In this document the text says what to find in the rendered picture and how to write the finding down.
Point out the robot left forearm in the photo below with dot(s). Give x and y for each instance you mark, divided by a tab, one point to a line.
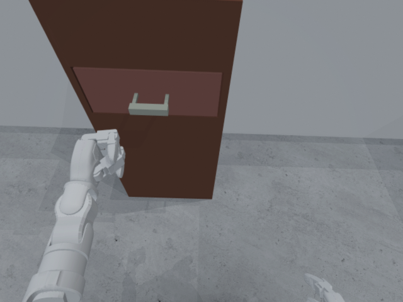
61	272

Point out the handle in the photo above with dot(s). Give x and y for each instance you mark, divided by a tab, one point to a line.
149	109

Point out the robot right hand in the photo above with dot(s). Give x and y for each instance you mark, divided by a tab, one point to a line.
322	288

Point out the robot left hand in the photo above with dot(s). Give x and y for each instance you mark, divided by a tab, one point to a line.
91	164

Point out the drawer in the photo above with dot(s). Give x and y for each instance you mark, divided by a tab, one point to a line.
112	90

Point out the cabinet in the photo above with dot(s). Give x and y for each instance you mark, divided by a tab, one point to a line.
172	156

